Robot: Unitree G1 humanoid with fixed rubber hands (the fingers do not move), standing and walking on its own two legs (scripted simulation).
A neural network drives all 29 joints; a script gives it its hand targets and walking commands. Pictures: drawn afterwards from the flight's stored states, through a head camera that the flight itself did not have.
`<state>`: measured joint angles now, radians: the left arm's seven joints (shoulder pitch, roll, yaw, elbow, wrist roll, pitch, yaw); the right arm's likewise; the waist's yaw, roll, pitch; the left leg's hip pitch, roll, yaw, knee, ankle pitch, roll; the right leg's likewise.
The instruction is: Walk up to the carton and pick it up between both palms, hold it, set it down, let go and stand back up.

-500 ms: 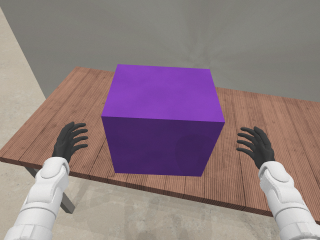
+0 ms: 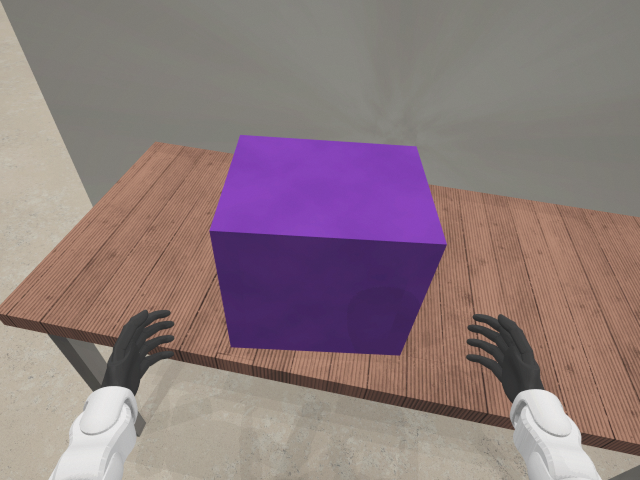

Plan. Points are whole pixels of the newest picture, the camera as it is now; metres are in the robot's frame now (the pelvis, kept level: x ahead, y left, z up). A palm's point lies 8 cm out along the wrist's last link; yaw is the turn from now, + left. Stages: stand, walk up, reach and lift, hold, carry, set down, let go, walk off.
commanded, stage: set down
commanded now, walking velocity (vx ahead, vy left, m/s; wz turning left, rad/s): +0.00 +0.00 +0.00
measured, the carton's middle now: (322, 248) +0.48 +0.02 +0.02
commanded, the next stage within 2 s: let go in 0.98 s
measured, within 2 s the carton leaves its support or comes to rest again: neither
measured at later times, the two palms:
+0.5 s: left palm (125, 422) +0.21 +0.25 -0.05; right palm (514, 439) +0.22 -0.24 -0.04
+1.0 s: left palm (136, 466) +0.17 +0.23 -0.08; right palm (509, 446) +0.21 -0.24 -0.05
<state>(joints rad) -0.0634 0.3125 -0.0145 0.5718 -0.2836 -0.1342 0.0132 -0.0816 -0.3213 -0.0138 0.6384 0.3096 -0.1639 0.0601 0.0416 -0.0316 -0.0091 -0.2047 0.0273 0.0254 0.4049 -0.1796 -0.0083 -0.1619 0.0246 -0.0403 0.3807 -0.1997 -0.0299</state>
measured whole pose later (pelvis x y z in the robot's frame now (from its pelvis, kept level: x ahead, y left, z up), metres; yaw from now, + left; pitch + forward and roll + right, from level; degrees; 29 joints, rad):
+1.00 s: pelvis +0.02 +0.00 +0.00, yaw +0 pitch -5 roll +0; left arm 0.23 0.24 0.00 0.53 -0.03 0.05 0.01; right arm 0.09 -0.20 -0.05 0.71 0.03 -0.19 0.02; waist 0.01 -0.04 0.06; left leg -0.08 0.02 0.02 0.38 -0.22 -0.01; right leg -0.04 0.03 -0.03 0.34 -0.23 -0.03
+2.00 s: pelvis +0.01 -0.01 -0.01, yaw +9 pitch +0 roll -1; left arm 0.36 0.24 0.05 0.84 0.05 0.01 0.00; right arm 0.30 -0.21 -0.03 0.74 -0.05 0.00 0.00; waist 0.05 -0.01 0.00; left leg -0.35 -0.03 -0.13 0.59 -0.25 -0.02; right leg -0.23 -0.01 -0.18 0.54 -0.32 -0.03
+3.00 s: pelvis +0.01 -0.02 -0.01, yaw +10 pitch -2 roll -1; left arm 0.30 0.21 0.08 1.02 0.03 0.04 0.04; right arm 0.31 -0.15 -0.04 0.94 -0.04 0.01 -0.04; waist 0.02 -0.01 0.04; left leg -0.29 -0.03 -0.15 0.58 -0.25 -0.03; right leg -0.17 -0.01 -0.18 0.54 -0.33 -0.05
